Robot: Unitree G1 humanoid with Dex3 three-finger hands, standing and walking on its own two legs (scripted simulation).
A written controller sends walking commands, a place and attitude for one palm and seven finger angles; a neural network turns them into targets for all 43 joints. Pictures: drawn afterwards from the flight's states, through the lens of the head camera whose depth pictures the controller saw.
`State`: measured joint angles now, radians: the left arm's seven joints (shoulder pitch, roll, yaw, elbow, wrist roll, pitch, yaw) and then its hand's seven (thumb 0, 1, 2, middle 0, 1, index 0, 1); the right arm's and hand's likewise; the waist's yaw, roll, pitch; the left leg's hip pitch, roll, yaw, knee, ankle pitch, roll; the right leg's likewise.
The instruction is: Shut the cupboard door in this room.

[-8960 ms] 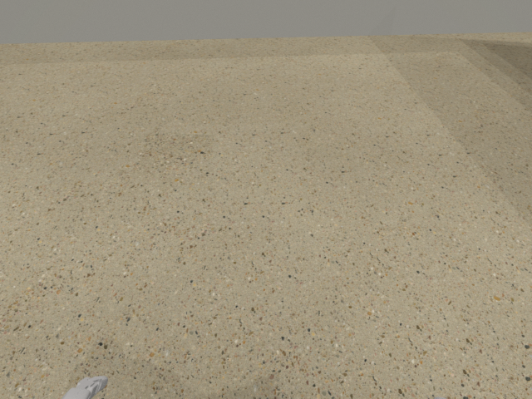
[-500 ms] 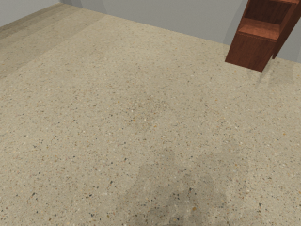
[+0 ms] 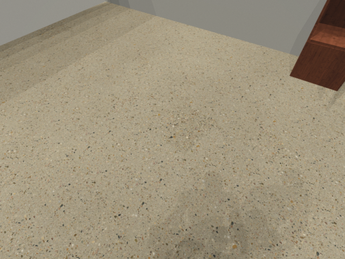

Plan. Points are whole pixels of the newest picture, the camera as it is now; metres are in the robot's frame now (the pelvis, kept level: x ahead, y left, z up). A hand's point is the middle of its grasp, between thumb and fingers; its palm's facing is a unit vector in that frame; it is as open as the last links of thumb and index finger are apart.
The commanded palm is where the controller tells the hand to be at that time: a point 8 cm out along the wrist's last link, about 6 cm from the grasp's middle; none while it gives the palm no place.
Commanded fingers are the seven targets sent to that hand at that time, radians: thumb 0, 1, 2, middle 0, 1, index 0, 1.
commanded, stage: turn or walk to find it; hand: left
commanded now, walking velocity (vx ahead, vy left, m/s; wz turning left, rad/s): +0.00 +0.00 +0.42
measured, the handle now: out of the picture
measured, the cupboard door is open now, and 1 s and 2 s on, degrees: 86 86 86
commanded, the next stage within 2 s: none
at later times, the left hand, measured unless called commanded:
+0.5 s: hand out of the picture +0.05 +0.24 -0.16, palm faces +0.19 -0.94 -0.28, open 7.4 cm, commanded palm none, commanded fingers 0.00 0.90 0.90 -0.20 -0.30 -0.20 -0.30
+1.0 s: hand out of the picture -0.08 +0.15 -0.16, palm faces +0.43 -0.86 -0.27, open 7.3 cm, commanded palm none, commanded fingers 0.00 0.90 0.90 -0.20 -0.30 -0.20 -0.30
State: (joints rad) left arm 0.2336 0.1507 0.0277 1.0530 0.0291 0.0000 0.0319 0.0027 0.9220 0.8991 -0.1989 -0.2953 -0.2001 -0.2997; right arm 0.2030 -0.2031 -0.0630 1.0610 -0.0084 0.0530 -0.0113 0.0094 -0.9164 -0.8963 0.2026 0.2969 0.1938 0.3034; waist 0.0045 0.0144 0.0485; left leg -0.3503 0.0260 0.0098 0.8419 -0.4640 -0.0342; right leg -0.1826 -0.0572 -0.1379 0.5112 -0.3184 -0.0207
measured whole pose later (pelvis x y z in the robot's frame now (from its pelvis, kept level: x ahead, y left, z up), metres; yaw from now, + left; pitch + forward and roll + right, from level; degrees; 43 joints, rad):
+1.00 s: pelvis -0.03 -0.04 +0.00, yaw +25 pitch +0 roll +2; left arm 0.26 0.17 0.03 0.97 0.03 0.00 0.03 0.00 0.91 0.90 -0.20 -0.30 -0.20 -0.30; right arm 0.20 -0.25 -0.08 1.01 -0.02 0.09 0.01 0.01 -0.91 -0.90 0.20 0.30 0.19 0.30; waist 0.01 0.01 0.08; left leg -0.38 0.05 0.00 0.93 -0.44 -0.08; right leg -0.23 -0.11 -0.25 0.50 -0.27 -0.04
